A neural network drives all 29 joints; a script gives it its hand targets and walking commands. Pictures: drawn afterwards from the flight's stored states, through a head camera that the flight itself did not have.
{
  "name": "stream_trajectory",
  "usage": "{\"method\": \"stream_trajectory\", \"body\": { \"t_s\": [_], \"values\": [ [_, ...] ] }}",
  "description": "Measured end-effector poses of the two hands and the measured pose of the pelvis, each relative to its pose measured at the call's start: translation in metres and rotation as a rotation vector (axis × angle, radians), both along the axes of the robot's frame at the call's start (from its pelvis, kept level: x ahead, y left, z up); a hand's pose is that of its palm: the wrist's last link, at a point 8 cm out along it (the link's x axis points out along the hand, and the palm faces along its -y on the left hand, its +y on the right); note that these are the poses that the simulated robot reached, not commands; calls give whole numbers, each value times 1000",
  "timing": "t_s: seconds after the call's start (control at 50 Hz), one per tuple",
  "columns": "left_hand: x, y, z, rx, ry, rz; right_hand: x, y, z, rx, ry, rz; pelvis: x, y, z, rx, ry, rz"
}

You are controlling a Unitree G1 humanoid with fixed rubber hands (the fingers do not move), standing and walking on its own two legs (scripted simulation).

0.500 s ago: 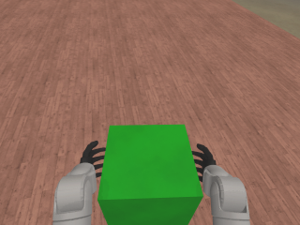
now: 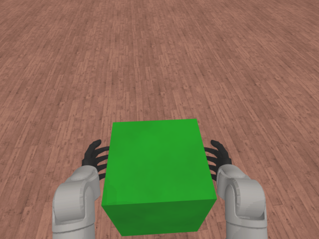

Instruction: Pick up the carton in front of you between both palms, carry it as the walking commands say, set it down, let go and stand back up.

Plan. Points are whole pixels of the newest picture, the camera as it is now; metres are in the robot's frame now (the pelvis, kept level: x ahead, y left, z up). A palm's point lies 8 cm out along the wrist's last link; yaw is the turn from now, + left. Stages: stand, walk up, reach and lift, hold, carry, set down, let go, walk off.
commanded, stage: carry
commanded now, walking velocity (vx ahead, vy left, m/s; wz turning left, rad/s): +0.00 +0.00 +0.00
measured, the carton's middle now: (157, 180) +0.29 +0.01 -0.01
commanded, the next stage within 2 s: hold in 1.92 s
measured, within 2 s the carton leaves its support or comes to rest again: neither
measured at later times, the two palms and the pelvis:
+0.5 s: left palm (102, 120) +0.44 +0.16 +0.07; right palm (208, 124) +0.41 -0.14 +0.07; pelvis +0.16 +0.03 -0.02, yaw -3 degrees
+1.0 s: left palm (108, 140) +0.40 +0.15 +0.03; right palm (213, 144) +0.37 -0.15 +0.03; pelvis +0.12 +0.01 -0.02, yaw -3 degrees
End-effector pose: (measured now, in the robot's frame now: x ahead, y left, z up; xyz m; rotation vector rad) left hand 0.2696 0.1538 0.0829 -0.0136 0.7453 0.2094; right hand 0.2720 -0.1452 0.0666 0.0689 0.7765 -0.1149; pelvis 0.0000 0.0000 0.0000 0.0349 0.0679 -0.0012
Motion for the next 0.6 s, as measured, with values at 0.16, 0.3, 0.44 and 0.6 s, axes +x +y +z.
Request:
{"method": "stream_trajectory", "body": {
  "t_s": [0.16,0.3,0.44,0.6],
  "values": [
    [83,5,11,-27,-97,-52,69,5,20,-32,-98,-47,79,14,-6,-36,-22,-13],
    [133,17,-17,-69,-24,-52,120,17,7,-91,-24,-35,136,24,-16,-10,-13,-48],
    [163,11,-15,-50,-39,-77,140,12,-1,-59,-40,-67,154,28,-18,-18,11,-58],
    [168,2,-14,-33,-44,-103,139,3,-3,-54,-45,-82,161,23,-17,-20,11,-60]
  ]
}}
